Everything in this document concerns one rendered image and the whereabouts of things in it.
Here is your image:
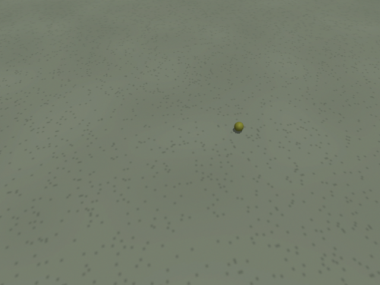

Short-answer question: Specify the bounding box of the ball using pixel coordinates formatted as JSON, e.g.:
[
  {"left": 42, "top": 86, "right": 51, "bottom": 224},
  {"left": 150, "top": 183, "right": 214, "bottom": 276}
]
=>
[{"left": 234, "top": 122, "right": 243, "bottom": 131}]

